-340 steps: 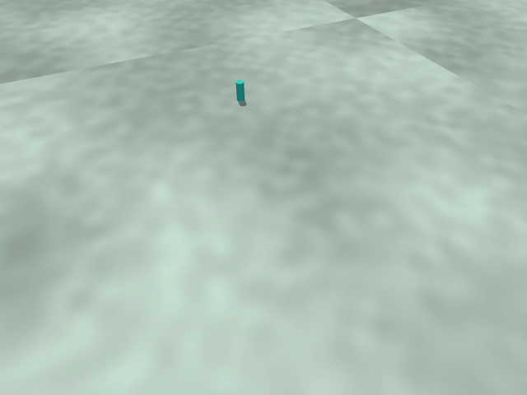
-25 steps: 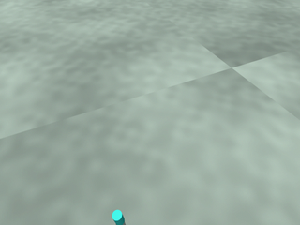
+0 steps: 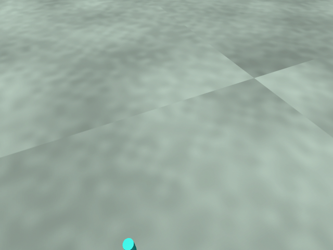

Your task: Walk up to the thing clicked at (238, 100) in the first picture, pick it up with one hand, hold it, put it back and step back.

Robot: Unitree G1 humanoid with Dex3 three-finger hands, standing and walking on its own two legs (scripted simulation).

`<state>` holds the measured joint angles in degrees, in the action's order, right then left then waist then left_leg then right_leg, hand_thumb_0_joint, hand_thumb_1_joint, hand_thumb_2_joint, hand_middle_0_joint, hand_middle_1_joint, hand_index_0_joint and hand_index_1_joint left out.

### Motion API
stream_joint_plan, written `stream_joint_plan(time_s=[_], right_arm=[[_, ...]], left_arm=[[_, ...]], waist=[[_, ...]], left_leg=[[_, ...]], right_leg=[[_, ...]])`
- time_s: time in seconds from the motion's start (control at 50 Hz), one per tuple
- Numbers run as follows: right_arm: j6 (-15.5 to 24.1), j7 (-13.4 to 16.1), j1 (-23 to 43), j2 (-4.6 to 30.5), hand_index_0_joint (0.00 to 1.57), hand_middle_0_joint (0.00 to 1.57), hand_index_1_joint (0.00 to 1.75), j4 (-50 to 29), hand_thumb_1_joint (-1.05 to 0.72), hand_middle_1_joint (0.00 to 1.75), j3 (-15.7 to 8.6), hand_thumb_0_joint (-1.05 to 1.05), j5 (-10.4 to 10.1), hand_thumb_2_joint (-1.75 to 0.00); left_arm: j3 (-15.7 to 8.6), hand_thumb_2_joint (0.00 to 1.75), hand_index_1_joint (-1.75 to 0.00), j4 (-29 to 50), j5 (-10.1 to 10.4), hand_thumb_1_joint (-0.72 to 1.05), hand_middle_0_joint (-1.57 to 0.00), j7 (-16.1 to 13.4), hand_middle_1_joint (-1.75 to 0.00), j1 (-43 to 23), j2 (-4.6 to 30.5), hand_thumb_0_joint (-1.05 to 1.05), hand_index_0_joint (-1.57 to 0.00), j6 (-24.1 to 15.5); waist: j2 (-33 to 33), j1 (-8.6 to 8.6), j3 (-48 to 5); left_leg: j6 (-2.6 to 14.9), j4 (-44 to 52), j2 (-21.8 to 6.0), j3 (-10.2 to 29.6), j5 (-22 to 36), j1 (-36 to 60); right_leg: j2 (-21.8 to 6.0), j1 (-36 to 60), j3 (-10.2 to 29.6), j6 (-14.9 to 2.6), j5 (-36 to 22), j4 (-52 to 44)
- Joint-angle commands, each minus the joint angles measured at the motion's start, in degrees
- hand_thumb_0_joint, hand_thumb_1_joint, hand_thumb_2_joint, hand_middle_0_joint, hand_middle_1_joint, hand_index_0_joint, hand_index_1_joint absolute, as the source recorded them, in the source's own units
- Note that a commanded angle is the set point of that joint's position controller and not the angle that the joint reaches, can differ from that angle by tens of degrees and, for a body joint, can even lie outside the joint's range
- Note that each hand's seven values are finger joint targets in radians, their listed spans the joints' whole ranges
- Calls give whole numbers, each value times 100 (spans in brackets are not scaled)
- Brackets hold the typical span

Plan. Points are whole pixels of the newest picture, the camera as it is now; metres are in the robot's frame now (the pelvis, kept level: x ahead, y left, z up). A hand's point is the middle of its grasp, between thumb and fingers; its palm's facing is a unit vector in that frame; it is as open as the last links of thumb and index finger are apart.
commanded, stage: stand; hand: left
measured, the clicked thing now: (129, 247) +0.29 +0.20 -0.72
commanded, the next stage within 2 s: none
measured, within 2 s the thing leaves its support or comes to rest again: neither
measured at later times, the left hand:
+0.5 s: hand out of the picture +0.09 +0.25 -0.15, palm faces -0.02 -0.94 -0.34, open 7.4 cm
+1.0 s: hand out of the picture +0.09 +0.24 -0.15, palm faces -0.02 -0.94 -0.34, open 7.4 cm
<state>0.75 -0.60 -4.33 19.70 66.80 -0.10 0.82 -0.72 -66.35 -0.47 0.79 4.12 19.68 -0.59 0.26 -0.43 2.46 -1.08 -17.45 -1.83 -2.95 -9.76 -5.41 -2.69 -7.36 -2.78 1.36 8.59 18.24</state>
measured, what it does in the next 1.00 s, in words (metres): stands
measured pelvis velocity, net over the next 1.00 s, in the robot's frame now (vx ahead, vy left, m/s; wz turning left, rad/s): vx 0.01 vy -0.01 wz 0.00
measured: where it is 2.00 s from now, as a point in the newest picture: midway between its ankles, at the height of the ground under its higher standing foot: outside the picture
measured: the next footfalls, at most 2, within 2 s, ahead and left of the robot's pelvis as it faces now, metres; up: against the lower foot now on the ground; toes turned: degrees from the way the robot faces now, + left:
none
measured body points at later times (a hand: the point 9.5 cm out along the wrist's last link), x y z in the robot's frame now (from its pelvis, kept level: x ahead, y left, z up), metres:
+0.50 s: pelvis +0.01 -0.01 +0.00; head +0.01 -0.01 +0.45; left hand +0.09 +0.30 -0.13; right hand +0.09 -0.31 -0.13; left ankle +0.00 +0.13 -0.75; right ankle +0.02 -0.13 -0.75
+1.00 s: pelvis +0.01 -0.01 +0.00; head +0.01 -0.01 +0.45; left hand +0.09 +0.29 -0.13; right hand +0.08 -0.31 -0.14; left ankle +0.00 +0.13 -0.75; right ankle +0.02 -0.13 -0.75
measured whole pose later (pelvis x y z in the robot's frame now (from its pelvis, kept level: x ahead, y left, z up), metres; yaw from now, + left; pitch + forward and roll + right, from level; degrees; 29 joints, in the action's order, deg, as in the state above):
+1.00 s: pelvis +0.01 -0.01 +0.00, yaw +0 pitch -2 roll +0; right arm 0.4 -0.6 -6.0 20.1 65.9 0.2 0.8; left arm -0.1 -65.2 -0.5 0.6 6.0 20.2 -0.6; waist -0.3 -0.3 2.5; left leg -2.0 -17.1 -2.9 -2.6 -10.3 -4.4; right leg -1.7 -6.3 -3.2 0.5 9.4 18.1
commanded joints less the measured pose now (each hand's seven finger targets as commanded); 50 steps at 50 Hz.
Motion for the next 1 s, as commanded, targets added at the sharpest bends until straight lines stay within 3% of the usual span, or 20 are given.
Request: stream_joint_plan(time_s=[0.0, 0.02, 0.32, 0.72, 0.98], right_arm=[[107, 78, 243, 1235, 20, 20, 30, -366, -90, 30, -226, 0, -14, -90], [101, 71, 253, 1203, 20, 20, 30, -362, -90, 30, -211, 0, -11, -90], [92, 83, 233, 1275, 20, 20, 30, -404, -90, 30, -233, 0, -20, -90], [79, 80, 144, 1252, 20, 20, 30, -433, -90, 30, -200, 0, -20, -90], [73, 81, 83, 1254, 20, 20, 30, -461, -90, 30, -210, 0, -10, -90]], left_arm=[[-181, 90, -30, 379, 11, 90, -20, -99, -30, -279, 1219, 0, -20, -111], [-172, 90, -30, 375, 14, 90, -20, -96, -30, -284, 1219, 0, -20, -110], [-162, 90, -30, 428, 12, 90, -20, -112, -30, -175, 1268, 0, -20, -114], [-158, 90, -30, 461, 16, 90, -20, -115, -30, -146, 1291, 0, -20, -113], [-153, 90, -30, 483, -10, 90, -20, -122, -30, -115, 1312, 0, -20, -125]], waist=[[-52, 17, -401], [-29, 22, -322], [-26, 27, -525], [-25, 28, -345], [-28, 12, -445]], left_leg=[[102, 335, -661, 568, 556, -126], [85, 370, -648, 575, 448, -174], [113, 267, -713, 546, 920, 138], [107, 336, -690, 528, 555, 31], [138, 273, -703, 517, 638, 63]], right_leg=[[-588, 179, 541, -162, -446, -299], [-574, 119, 537, -156, -275, -335], [-588, 221, 510, -195, -825, -261], [-567, 136, 545, -196, -521, -343], [-599, 230, 568, -216, -752, -317]])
